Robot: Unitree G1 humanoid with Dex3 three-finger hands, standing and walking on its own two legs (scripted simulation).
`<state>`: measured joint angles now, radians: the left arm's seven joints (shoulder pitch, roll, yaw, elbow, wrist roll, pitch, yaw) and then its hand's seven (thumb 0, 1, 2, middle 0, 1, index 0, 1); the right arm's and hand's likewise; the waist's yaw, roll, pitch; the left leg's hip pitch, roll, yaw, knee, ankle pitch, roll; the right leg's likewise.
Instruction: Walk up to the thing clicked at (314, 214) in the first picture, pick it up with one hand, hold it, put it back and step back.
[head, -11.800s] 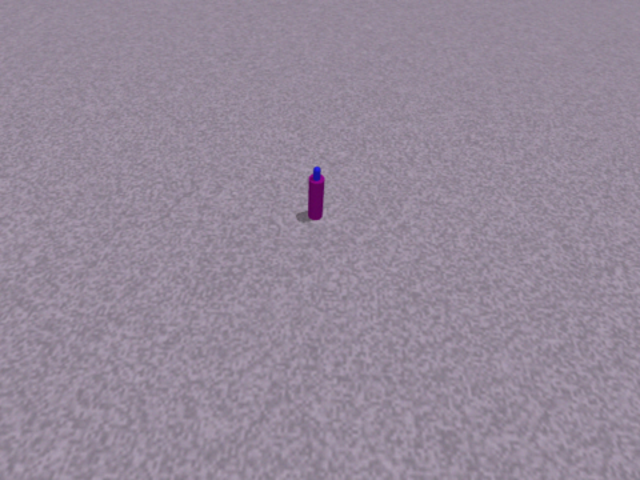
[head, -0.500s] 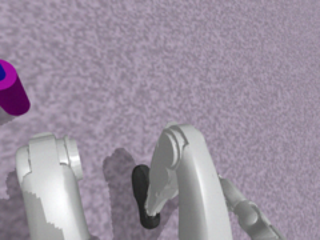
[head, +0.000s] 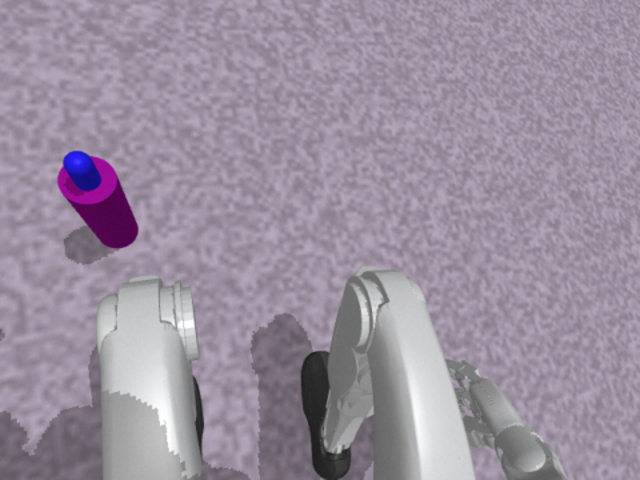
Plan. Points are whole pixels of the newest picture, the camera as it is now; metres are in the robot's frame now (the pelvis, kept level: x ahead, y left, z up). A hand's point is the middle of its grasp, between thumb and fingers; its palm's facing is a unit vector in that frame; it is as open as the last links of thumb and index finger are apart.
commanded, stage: go down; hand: left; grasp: from the side
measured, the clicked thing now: (101, 202) +0.45 +0.26 -0.19
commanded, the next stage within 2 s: none
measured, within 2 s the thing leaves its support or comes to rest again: neither
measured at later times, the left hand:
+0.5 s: hand out of the picture +0.39 +0.42 +0.03, palm faces +0.10 -0.99 -0.05, open 17.3 cm
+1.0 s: hand out of the picture +0.40 +0.44 +0.06, palm faces +0.16 -0.99 -0.04, open 17.2 cm
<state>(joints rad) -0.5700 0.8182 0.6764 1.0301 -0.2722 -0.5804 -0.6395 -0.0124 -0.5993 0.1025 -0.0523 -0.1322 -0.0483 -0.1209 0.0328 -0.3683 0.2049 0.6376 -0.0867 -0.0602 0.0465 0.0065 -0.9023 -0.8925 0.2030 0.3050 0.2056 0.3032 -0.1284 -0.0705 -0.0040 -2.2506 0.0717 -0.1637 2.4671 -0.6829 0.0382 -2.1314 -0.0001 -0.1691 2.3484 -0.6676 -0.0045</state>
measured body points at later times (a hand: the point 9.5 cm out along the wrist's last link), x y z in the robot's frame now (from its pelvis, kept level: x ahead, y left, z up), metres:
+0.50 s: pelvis +0.01 +0.00 +0.02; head +0.22 +0.10 +0.41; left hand +0.38 +0.47 +0.04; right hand +0.18 -0.28 -0.06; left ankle +0.09 +0.12 -0.29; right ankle +0.11 -0.11 -0.29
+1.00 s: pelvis +0.00 +0.00 +0.04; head +0.21 +0.11 +0.42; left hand +0.38 +0.49 +0.06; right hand +0.15 -0.26 -0.04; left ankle +0.09 +0.12 -0.29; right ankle +0.11 -0.11 -0.29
